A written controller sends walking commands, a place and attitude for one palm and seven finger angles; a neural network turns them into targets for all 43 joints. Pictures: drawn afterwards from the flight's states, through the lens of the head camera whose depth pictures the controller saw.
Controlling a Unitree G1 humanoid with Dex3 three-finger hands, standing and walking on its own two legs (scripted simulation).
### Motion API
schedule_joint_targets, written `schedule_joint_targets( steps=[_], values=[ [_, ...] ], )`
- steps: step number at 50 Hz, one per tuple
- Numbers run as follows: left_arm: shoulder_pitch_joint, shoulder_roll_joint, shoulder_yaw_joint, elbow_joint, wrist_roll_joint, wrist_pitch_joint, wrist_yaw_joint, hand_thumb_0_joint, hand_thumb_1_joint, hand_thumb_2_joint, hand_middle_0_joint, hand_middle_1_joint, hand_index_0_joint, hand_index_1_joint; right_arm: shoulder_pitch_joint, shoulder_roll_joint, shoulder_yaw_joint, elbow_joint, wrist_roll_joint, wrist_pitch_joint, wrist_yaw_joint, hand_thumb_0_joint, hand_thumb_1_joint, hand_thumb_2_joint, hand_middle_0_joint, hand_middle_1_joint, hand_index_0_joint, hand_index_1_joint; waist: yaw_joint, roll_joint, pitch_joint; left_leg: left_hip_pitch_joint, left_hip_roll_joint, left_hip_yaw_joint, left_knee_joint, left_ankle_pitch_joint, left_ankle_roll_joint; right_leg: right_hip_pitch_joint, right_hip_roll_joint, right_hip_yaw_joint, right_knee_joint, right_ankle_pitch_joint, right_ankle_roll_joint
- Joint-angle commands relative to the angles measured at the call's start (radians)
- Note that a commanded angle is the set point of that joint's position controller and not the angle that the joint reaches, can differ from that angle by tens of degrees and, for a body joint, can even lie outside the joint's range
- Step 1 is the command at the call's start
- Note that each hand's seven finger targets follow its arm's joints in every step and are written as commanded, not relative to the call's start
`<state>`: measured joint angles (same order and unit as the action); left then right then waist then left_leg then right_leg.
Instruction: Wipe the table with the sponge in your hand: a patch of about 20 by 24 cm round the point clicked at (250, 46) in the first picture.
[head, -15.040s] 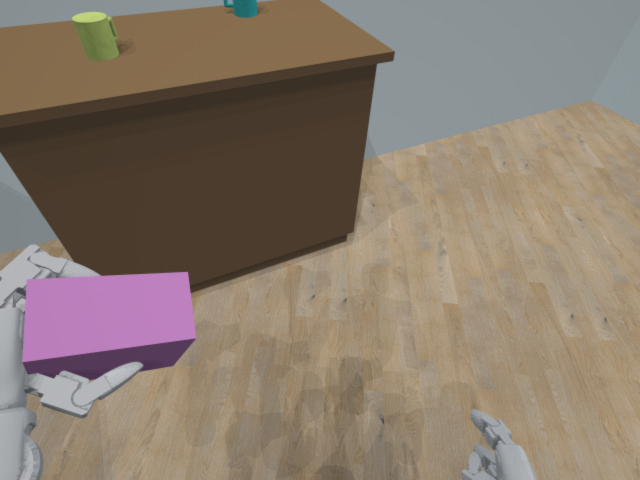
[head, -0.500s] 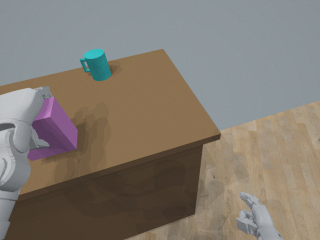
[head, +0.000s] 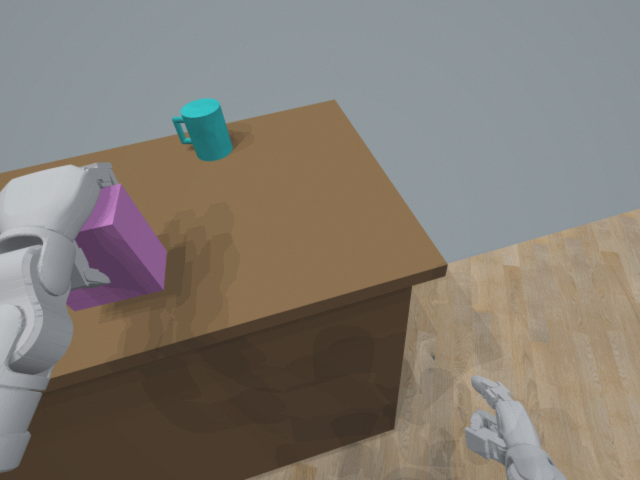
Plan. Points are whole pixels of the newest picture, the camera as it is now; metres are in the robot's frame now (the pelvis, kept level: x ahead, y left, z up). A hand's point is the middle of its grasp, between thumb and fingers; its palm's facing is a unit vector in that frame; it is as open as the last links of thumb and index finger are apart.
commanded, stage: lower the sponge onto the table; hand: left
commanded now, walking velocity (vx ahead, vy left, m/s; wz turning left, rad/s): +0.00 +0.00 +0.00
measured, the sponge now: (106, 261) +0.30 +0.32 +0.14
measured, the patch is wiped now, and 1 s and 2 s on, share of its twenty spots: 0.00 0.00 0.25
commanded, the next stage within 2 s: wipe forward along the first lane in 1.44 s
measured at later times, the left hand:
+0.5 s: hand (86, 235) +0.30 +0.32 +0.19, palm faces +0.08 -0.01 -1.00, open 10.7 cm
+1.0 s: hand (96, 252) +0.29 +0.31 +0.17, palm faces +0.08 -0.03 -1.00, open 10.6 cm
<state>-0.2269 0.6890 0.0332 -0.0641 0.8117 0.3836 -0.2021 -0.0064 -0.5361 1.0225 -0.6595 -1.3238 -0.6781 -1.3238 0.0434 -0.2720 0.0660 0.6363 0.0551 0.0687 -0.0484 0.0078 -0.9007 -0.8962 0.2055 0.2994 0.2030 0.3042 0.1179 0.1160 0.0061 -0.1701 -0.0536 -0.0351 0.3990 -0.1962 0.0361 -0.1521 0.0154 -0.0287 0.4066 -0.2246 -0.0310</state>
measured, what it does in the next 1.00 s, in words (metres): stands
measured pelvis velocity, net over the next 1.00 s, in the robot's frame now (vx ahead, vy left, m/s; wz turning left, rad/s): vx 0.01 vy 0.00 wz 0.00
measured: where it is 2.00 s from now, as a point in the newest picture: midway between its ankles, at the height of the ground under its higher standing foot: outside the picture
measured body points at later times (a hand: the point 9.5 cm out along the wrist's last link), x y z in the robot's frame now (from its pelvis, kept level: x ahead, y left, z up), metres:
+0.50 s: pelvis +0.00 +0.00 +0.00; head +0.00 -0.05 +0.45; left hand +0.29 +0.31 +0.24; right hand +0.23 -0.21 -0.10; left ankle +0.01 +0.10 -0.74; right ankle +0.00 -0.10 -0.74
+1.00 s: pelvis +0.01 +0.00 +0.00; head +0.01 -0.04 +0.45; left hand +0.28 +0.31 +0.22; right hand +0.23 -0.21 -0.10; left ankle +0.01 +0.10 -0.74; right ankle +0.00 -0.10 -0.74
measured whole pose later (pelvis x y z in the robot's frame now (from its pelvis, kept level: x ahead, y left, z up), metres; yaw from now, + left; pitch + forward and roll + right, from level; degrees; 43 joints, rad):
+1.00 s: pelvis +0.01 +0.00 +0.00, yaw +0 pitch -2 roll +0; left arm -0.14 0.66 0.05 -0.05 0.81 0.31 -0.15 -0.01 -0.54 1.02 -0.66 -1.32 -0.68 -1.32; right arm 0.07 -0.28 0.05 0.65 0.05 0.06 -0.05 0.01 -0.90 -0.90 0.20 0.30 0.20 0.30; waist 0.11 0.11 0.01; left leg -0.17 -0.05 -0.03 0.41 -0.21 0.04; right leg -0.15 0.02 -0.03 0.41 -0.24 -0.03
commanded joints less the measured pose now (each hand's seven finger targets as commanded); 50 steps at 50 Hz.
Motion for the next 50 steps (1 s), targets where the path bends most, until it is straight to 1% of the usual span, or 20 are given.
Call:
schedule_joint_targets(
  steps=[1,5,8,12,13,16,18,20,23,24,27,28,29,32,33,35,38,44,48,50],
  values=[
    [-0.297,0.31,0.165,-0.155,0.035,0.005,0.016,0.0,0.1,1.3,-1.2,-1.6,-1.2,-1.6,-0.175,-0.115,-0.05,-0.17,0.003,-0.041,-0.013,0.0,-0.9,-0.9,0.2,0.3,0.2,0.3,-0.003,-0.055,-0.252,0.037,0.007,-0.022,-0.036,0.219,0.005,0.096,-0.002,0.023,-0.034,0.179,-0.034],
    [-0.348,0.32,0.162,-0.145,0.042,-0.026,0.016,0.0,0.1,1.3,-1.2,-1.6,-1.2,-1.6,-0.16,-0.11,-0.046,-0.163,0.002,-0.053,-0.021,0.0,-0.9,-0.9,0.2,0.3,0.2,0.3,-0.018,-0.055,-0.245,0.049,0.007,-0.027,-0.035,0.196,0.007,0.077,0.001,0.024,-0.041,0.149,-0.035],
    [-0.371,0.364,0.209,-0.176,0.045,-0.051,0.031,0.0,0.1,1.3,-1.2,-1.6,-1.2,-1.6,-0.201,-0.102,-0.038,-0.179,0.007,-0.067,-0.025,0.0,-0.9,-0.9,0.2,0.3,0.2,0.3,0.003,0.002,-0.256,0.055,0.004,-0.032,-0.036,0.177,0.01,0.078,0.007,0.061,-0.043,0.122,-0.052],
    [-0.377,0.334,0.187,-0.15,0.037,-0.071,0.051,0.0,0.1,1.3,-1.2,-1.6,-1.2,-1.6,-0.158,-0.106,-0.051,-0.156,-0.001,-0.062,-0.023,0.0,-0.9,-0.9,0.2,0.3,0.2,0.3,-0.004,-0.006,-0.252,0.052,0.004,-0.027,-0.044,0.182,0.004,0.09,0.0,0.028,-0.048,0.124,-0.04],
    [-0.404,0.331,0.186,-0.171,0.04,-0.065,0.055,0.0,0.1,1.3,-1.2,-1.6,-1.2,-1.6,-0.205,-0.097,-0.036,-0.174,0.009,-0.073,-0.023,0.0,-0.9,-0.9,0.2,0.3,0.2,0.3,0.002,0.038,-0.247,0.054,0.003,-0.033,-0.047,0.169,0.003,0.076,0.008,0.053,-0.049,0.1,-0.054],
    [-0.368,0.302,0.164,-0.123,0.033,-0.055,0.065,0.0,0.1,1.3,-1.2,-1.6,-1.2,-1.6,-0.158,-0.11,-0.054,-0.153,-0.002,-0.068,-0.021,0.0,-0.9,-0.9,0.2,0.3,0.2,0.3,-0.004,-0.013,-0.254,0.046,0.006,-0.026,-0.047,0.176,0.0,0.096,-0.004,0.029,-0.048,0.127,-0.042],
    [-0.355,0.349,0.209,-0.104,0.04,-0.035,0.064,0.0,0.1,1.3,-1.2,-1.6,-1.2,-1.6,-0.195,-0.11,-0.046,-0.162,0.005,-0.069,-0.021,0.0,-0.9,-0.9,0.2,0.3,0.2,0.3,0.011,-0.014,-0.246,0.028,0.004,-0.026,-0.04,0.174,0.003,0.094,0.001,0.066,-0.042,0.132,-0.054],
    [-0.352,0.34,0.194,-0.085,0.037,-0.03,0.057,0.0,0.1,1.3,-1.2,-1.6,-1.2,-1.6,-0.158,-0.118,-0.054,-0.147,-0.001,-0.062,-0.021,0.0,-0.9,-0.9,0.2,0.3,0.2,0.3,-0.003,-0.056,-0.261,0.024,0.006,-0.017,-0.035,0.194,0.002,0.115,-0.007,0.04,-0.035,0.168,-0.039],
    [-0.315,0.358,0.213,-0.1,0.037,-0.025,0.036,0.0,0.1,1.3,-1.2,-1.6,-1.2,-1.6,-0.194,-0.113,-0.045,-0.171,0.006,-0.06,-0.018,0.0,-0.9,-0.9,0.2,0.3,0.2,0.3,0.007,-0.031,-0.264,0.021,0.0,-0.019,-0.022,0.202,0.008,0.111,-0.001,0.069,-0.029,0.185,-0.047],
    [-0.301,0.326,0.186,-0.09,0.032,-0.028,0.03,0.0,0.1,1.3,-1.2,-1.6,-1.2,-1.6,-0.159,-0.116,-0.05,-0.162,-0.002,-0.058,-0.019,0.0,-0.9,-0.9,0.2,0.3,0.2,0.3,-0.005,-0.051,-0.264,0.021,0.004,-0.01,-0.017,0.214,0.007,0.114,-0.012,0.04,-0.023,0.201,-0.038],
    [-0.27,0.352,0.207,-0.104,0.03,-0.052,0.015,0.0,0.1,1.3,-1.2,-1.6,-1.2,-1.6,-0.137,-0.12,-0.056,-0.162,-0.002,-0.05,-0.019,0.0,-0.9,-0.9,0.2,0.3,0.2,0.3,-0.011,-0.061,-0.257,0.029,0.002,-0.012,-0.011,0.218,0.013,0.105,-0.007,0.035,-0.027,0.215,-0.03],
    [-0.276,0.356,0.217,-0.149,0.03,-0.06,0.014,0.0,0.1,1.3,-1.2,-1.6,-1.2,-1.6,-0.183,-0.11,-0.044,-0.185,0.006,-0.061,-0.018,0.0,-0.9,-0.9,0.2,0.3,0.2,0.3,-0.001,-0.017,-0.262,0.038,0.0,-0.019,-0.005,0.22,0.014,0.097,0.001,0.067,-0.025,0.211,-0.044],
    [-0.271,0.318,0.186,-0.141,0.023,-0.07,0.016,0.0,0.1,1.3,-1.2,-1.6,-1.2,-1.6,-0.143,-0.109,-0.048,-0.174,-0.002,-0.061,-0.021,0.0,-0.9,-0.9,0.2,0.3,0.2,0.3,-0.015,-0.035,-0.26,0.038,0.002,-0.012,-0.003,0.234,0.013,0.104,-0.011,0.039,-0.021,0.225,-0.035],
    [-0.254,0.361,0.234,-0.125,0.024,-0.099,0.033,0.0,0.1,1.3,-1.2,-1.6,-1.2,-1.6,-0.12,-0.117,-0.059,-0.165,-0.005,-0.057,-0.025,0.0,-0.9,-0.9,0.2,0.3,0.2,0.3,-0.013,-0.057,-0.244,0.036,0.003,-0.013,-0.007,0.215,0.014,0.097,-0.006,0.036,-0.031,0.209,-0.03],
    [-0.268,0.378,0.249,-0.142,0.023,-0.102,0.04,0.0,0.1,1.3,-1.2,-1.6,-1.2,-1.6,-0.162,-0.111,-0.047,-0.178,0.004,-0.064,-0.027,0.0,-0.9,-0.9,0.2,0.3,0.2,0.3,-0.006,-0.024,-0.229,0.033,0.0,-0.02,-0.009,0.194,0.015,0.082,0.002,0.067,-0.036,0.178,-0.043],
    [-0.299,0.341,0.218,-0.103,0.022,-0.115,0.057,0.0,0.1,1.3,-1.2,-1.6,-1.2,-1.6,-0.117,-0.115,-0.058,-0.153,-0.002,-0.06,-0.031,0.0,-0.9,-0.9,0.2,0.3,0.2,0.3,-0.023,-0.037,-0.229,0.04,0.002,-0.014,-0.014,0.194,0.011,0.08,-0.003,0.036,-0.043,0.173,-0.033],
    [-0.331,0.36,0.236,-0.182,0.031,-0.129,0.079,0.0,0.1,1.3,-1.2,-1.6,-1.2,-1.6,-0.168,-0.103,-0.049,-0.174,0.003,-0.073,-0.028,0.0,-0.9,-0.9,0.2,0.3,0.2,0.3,-0.004,0.045,-0.278,0.068,-0.003,-0.022,-0.011,0.231,0.01,0.103,0.004,0.063,-0.035,0.192,-0.053],
    [-0.232,0.269,0.186,-0.166,0.026,-0.095,0.098,0.0,0.1,1.3,-1.2,-1.6,-1.2,-1.6,-0.137,-0.106,-0.059,-0.154,-0.006,-0.063,-0.015,0.0,-0.9,-0.9,0.2,0.3,0.2,0.3,-0.01,-0.009,-0.269,0.059,0.007,-0.016,-0.015,0.275,0.003,0.11,-0.001,0.027,-0.027,0.23,-0.041],
    [-0.192,0.312,0.228,-0.161,0.03,-0.057,0.098,0.0,0.1,1.3,-1.2,-1.6,-1.2,-1.6,-0.181,-0.109,-0.051,-0.168,0.001,-0.053,-0.01,0.0,-0.9,-0.9,0.2,0.3,0.2,0.3,0.008,-0.037,-0.248,0.032,0.004,-0.024,-0.023,0.258,0.003,0.113,0.01,0.055,-0.023,0.226,-0.049],
    [-0.198,0.287,0.196,-0.127,0.034,-0.047,0.095,0.0,0.1,1.3,-1.2,-1.6,-1.2,-1.6,-0.138,-0.118,-0.061,-0.148,-0.005,-0.043,-0.012,0.0,-0.9,-0.9,0.2,0.3,0.2,0.3,-0.01,-0.058,-0.236,0.03,0.006,-0.016,-0.026,0.249,0.002,0.103,0.005,0.024,-0.03,0.216,-0.034]
  ],
)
